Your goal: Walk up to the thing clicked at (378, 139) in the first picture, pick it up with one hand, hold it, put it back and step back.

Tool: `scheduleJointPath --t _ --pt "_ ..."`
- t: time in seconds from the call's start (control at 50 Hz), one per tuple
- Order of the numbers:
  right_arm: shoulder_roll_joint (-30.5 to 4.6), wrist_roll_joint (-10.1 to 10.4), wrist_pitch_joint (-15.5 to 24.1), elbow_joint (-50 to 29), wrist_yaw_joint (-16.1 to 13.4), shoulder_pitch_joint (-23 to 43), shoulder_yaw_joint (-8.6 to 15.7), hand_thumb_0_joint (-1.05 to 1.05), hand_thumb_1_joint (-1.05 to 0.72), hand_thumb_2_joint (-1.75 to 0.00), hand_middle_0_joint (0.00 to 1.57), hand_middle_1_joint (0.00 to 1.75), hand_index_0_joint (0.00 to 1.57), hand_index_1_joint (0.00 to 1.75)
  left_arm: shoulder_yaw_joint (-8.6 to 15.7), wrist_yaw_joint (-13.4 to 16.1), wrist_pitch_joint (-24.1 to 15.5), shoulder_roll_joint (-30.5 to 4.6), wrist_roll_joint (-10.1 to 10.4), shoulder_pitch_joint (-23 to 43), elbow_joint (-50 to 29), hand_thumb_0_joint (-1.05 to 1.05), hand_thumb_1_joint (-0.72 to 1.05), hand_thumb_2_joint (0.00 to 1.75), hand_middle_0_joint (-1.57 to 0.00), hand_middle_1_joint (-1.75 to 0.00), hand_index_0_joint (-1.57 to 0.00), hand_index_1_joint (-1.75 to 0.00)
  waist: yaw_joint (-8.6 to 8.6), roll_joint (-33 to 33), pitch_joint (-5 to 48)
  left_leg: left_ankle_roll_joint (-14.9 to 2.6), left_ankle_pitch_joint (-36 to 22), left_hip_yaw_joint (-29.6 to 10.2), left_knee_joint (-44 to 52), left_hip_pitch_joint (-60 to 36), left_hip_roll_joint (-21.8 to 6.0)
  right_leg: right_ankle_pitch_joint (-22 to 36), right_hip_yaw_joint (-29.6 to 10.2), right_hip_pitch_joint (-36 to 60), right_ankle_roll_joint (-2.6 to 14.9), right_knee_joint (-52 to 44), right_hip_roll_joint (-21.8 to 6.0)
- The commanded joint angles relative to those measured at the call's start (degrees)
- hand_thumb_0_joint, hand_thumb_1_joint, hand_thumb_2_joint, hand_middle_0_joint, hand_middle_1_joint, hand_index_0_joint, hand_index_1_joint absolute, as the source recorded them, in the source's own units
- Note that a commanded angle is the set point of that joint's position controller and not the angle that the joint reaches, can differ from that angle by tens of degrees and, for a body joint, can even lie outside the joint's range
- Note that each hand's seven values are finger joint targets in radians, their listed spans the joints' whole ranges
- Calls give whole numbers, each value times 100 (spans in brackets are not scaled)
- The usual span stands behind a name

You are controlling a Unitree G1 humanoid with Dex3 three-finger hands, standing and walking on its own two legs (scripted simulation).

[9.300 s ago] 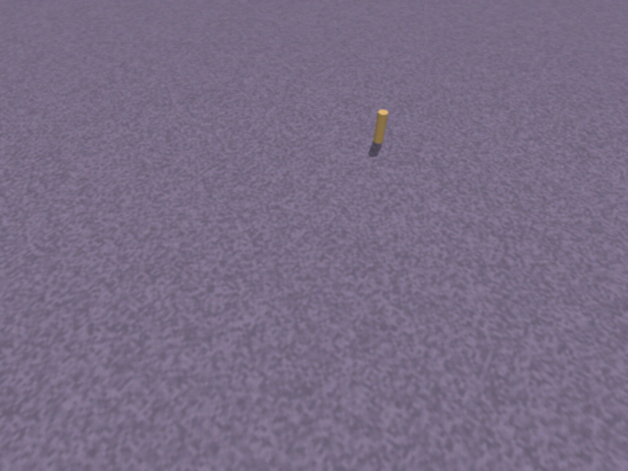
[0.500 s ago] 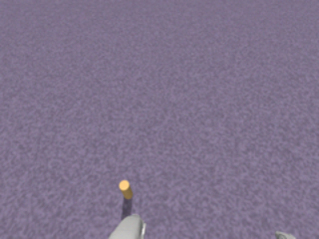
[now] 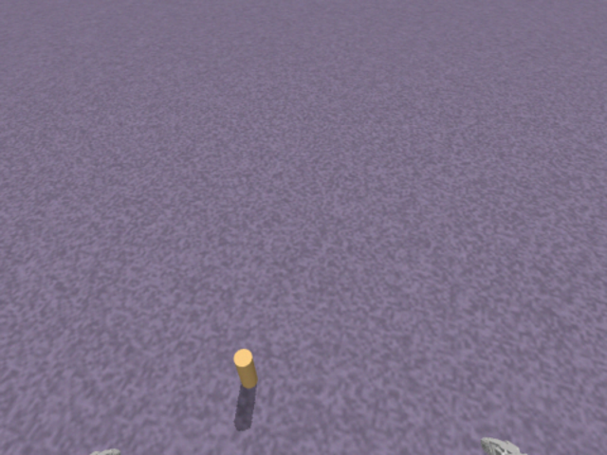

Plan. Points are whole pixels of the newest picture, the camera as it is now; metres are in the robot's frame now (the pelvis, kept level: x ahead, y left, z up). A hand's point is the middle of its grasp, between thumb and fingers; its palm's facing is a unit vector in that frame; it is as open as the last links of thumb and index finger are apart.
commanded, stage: walk up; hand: left
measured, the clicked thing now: (246, 369) +0.48 +0.19 -0.67
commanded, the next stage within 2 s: stand in 0.94 s
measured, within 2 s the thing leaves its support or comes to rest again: neither
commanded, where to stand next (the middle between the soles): +0.14 +0.02 m, yaw +0 degrees
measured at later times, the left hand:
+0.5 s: hand out of the picture +0.10 +0.26 -0.14, palm faces -0.01 -0.93 -0.36, open 7.4 cm
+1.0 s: hand out of the picture +0.11 +0.27 -0.14, palm faces -0.01 -0.93 -0.36, open 7.4 cm
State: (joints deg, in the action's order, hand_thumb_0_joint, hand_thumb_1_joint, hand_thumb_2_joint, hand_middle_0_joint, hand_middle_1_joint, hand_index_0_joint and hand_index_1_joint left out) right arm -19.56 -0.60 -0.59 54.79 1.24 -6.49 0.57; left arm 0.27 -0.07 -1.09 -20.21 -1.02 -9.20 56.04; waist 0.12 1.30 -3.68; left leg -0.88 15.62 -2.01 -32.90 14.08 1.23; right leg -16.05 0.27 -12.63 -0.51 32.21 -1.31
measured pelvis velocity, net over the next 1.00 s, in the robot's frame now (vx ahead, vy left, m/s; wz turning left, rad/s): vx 0.03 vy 0.01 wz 0.01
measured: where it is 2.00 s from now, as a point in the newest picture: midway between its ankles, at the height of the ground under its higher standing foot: outside the picture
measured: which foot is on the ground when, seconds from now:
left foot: down 0.00-1.00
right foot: down 0.00-1.00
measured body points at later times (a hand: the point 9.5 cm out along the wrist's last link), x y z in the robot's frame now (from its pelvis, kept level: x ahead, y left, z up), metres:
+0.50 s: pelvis +0.02 +0.00 +0.01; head +0.03 +0.00 +0.46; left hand +0.10 +0.31 -0.11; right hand +0.09 -0.29 -0.12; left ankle +0.03 +0.11 -0.73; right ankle +0.02 -0.13 -0.73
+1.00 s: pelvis +0.03 +0.01 +0.02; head +0.04 +0.00 +0.47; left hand +0.11 +0.31 -0.11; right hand +0.12 -0.29 -0.12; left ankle +0.03 +0.11 -0.73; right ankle +0.02 -0.13 -0.73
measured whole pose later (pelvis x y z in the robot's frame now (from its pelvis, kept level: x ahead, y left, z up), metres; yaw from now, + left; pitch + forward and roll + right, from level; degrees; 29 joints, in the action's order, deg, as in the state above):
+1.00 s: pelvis +0.03 +0.01 +0.02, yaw +1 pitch -2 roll +0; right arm -19.9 -0.5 -0.1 64.3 0.9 -4.3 1.0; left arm 0.0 0.2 -1.3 -20.6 -0.8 -4.6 64.9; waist 0.0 0.3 -3.4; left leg -1.0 10.1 -2.5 -19.5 7.5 2.0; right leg -11.4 0.9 -6.0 -1.8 19.2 -2.4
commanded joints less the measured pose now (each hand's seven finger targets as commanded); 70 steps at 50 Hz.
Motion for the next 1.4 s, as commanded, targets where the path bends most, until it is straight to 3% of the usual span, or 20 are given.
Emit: scheduleJointPath --t 0.0,0.06,0.14,0.24,0.38,0.48,0.88,0.92,0.96,1.12,1.2,1.28,1.38 --pt "-1236 -21 93 -189 38 313 330 0 -90 -90 20 30 20 30 352 61 -214 -1303 -5 392 -210 0 90 90 -20 -30 -20 -30 26 -227 -126 -264 1223 -903 1194 252 -605 -1241 -757 -435 328 -1369 -429" --pt "-1143 -27 108 -33 45 238 301 0 -90 -90 20 30 20 30 362 56 -259 -1355 -12 465 -88 0 90 90 -20 -30 -20 -30 -8 -352 43 -152 689 -719 1119 137 -475 -1147 -954 -191 341 -1637 -600" --pt "-1215 -32 111 108 47 242 312 0 -90 -90 20 30 20 30 341 61 -260 -1364 -7 485 21 0 90 90 -20 -30 -20 -30 -16 -189 127 -118 570 -691 1185 -144 -473 -1080 -902 -269 309 -1733 -641" --pt "-1280 -29 149 245 14 235 290 0 -90 -90 20 30 20 30 308 59 -252 -1312 16 468 134 0 90 90 -20 -30 -20 -30 28 19 397 -137 444 -871 1524 -35 -647 -208 -568 299 278 -1439 -521" --pt "-1265 30 174 408 -38 206 256 0 -90 -90 20 30 20 30 261 94 -243 -1313 78 450 346 0 90 90 -20 -30 -20 -30 58 55 650 -124 -1234 -729 1396 -377 -699 1122 -437 730 220 -1330 -590" --pt "-1287 36 153 490 -77 235 290 0 -90 -90 20 30 20 30 248 118 -199 -1310 89 516 420 0 90 90 -20 -30 -20 -30 55 53 722 -132 -1732 -646 1366 -590 -720 1418 -351 814 198 -1324 -628" --pt "-1278 12 99 529 -74 523 320 0 -90 -90 20 30 20 30 238 128 -175 -1315 14 824 483 0 90 90 -20 -30 -20 -30 -6 -105 651 -106 -1455 -554 1552 -677 -661 1330 -334 845 141 -1479 -662" --pt "-1155 30 164 569 -96 552 242 0 -90 -90 20 30 20 30 185 110 -121 -1161 50 728 584 0 90 90 -20 -30 -20 -30 -15 -324 650 -101 -1477 -703 1708 -791 -795 1017 -331 693 106 -1529 -595" --pt "-1264 22 219 612 -110 531 240 0 -90 -90 20 30 20 30 186 83 -100 -1161 57 717 576 0 90 90 -20 -30 -20 -30 -2 -199 637 -83 -1536 -693 1714 -774 -796 1005 -358 741 104 -1556 -591" --pt "-1291 43 251 683 -141 522 199 0 -90 -90 20 30 20 30 197 60 -97 -1215 50 557 625 0 90 90 -20 -30 -20 -30 4 9 587 -58 -1365 -632 1735 -697 -755 1085 -407 861 108 -1648 -630" --pt "-1244 41 273 702 -156 406 161 0 -90 -90 20 30 20 30 198 59 -117 -1236 49 588 604 0 90 90 -20 -30 -20 -30 -43 -105 753 -53 -1994 -561 1604 -865 -784 1586 -420 966 121 -1608 -672" --pt "-1283 40 273 716 -178 461 158 0 -90 -90 20 30 20 30 194 56 -76 -1169 61 515 625 0 90 90 -20 -30 -20 -30 6 8 632 -17 -1748 -575 1659 -804 -775 1284 -406 876 125 -1633 -636" --pt "-1289 51 258 717 -180 380 138 0 -90 -90 20 30 20 30 197 57 -82 -1188 40 512 622 0 90 90 -20 -30 -20 -30 -38 -64 583 -44 -1689 -574 1664 -762 -788 1345 -420 895 124 -1679 -645"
